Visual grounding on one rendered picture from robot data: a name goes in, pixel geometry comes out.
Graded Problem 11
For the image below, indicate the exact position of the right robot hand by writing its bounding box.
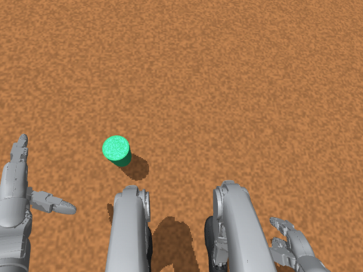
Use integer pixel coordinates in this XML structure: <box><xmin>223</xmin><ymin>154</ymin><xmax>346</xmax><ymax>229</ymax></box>
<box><xmin>269</xmin><ymin>217</ymin><xmax>315</xmax><ymax>272</ymax></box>

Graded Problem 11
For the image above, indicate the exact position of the left robot arm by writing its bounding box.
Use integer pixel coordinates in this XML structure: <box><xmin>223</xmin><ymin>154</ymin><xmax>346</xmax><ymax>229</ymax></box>
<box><xmin>0</xmin><ymin>197</ymin><xmax>32</xmax><ymax>272</ymax></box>

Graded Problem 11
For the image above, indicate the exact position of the right robot foot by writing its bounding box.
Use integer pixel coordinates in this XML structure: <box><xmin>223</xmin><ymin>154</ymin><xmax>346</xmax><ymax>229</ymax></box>
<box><xmin>204</xmin><ymin>216</ymin><xmax>227</xmax><ymax>272</ymax></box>

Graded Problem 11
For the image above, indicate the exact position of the right robot arm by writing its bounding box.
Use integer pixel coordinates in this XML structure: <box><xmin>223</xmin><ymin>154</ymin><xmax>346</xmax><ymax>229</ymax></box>
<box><xmin>295</xmin><ymin>256</ymin><xmax>331</xmax><ymax>272</ymax></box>

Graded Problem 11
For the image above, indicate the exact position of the cup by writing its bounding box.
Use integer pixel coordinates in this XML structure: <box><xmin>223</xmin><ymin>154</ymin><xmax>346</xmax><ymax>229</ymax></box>
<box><xmin>102</xmin><ymin>135</ymin><xmax>132</xmax><ymax>167</ymax></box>

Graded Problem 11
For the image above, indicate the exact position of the left robot hand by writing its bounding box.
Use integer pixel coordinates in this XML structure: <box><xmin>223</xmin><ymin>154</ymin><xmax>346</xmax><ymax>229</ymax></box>
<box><xmin>0</xmin><ymin>134</ymin><xmax>77</xmax><ymax>215</ymax></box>

